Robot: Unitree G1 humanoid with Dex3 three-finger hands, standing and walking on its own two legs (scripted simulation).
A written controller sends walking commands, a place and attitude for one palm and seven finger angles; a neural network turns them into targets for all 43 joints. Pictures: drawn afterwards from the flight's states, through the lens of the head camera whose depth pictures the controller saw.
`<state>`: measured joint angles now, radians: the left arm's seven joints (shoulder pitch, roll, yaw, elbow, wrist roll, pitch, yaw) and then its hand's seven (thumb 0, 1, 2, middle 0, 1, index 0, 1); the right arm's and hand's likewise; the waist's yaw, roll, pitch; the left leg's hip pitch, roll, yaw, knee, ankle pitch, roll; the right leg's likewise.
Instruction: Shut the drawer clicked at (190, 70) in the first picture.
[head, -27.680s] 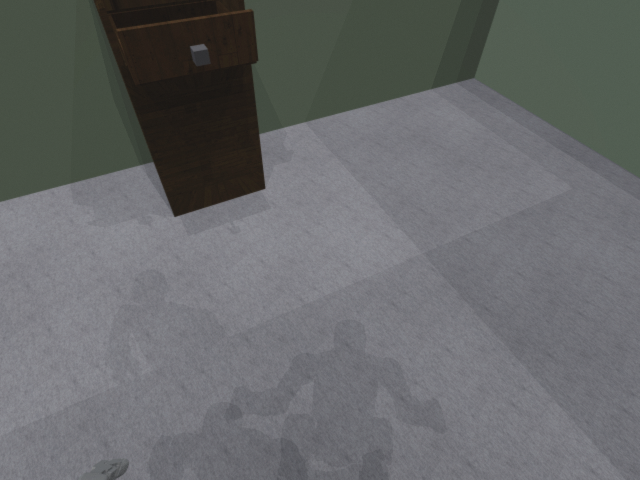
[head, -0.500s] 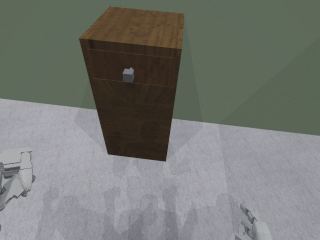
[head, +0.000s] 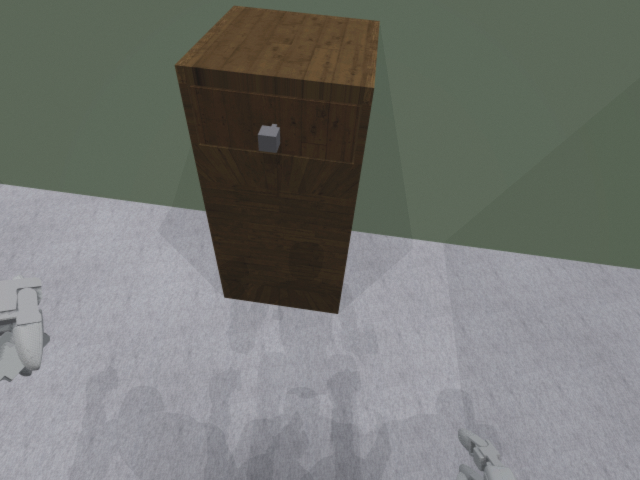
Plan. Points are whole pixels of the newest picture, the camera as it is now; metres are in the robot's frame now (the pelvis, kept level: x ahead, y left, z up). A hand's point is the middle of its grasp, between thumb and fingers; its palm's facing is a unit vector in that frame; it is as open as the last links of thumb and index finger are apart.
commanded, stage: let the arm hang, fingers relaxed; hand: left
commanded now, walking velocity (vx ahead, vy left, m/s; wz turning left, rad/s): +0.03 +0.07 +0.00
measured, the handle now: (271, 134) +0.83 +0.14 -0.01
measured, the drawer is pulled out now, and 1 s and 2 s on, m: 0.00 0.00 0.00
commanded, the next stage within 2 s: look to check the result in 1.14 s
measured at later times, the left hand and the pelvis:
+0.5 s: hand out of the picture +0.00 +0.22 -0.17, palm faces +0.05 -0.97 -0.23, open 4.1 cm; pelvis +0.01 +0.01 +0.00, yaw +2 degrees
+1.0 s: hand out of the picture +0.03 +0.19 -0.17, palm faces +0.03 -0.98 -0.18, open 7.2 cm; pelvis +0.03 +0.02 +0.01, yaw +1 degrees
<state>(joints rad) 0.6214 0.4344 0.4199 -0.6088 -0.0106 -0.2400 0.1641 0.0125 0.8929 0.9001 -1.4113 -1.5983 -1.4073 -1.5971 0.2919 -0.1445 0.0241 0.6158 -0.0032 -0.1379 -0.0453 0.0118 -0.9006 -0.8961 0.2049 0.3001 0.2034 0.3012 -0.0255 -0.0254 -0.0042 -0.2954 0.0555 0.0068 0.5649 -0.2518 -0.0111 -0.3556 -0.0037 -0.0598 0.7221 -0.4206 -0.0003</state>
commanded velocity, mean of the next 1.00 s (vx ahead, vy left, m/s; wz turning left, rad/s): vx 0.00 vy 0.00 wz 0.00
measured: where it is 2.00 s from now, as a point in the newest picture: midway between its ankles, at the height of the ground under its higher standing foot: outside the picture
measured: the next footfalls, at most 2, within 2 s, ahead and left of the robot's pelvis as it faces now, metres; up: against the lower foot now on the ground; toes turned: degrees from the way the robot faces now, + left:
none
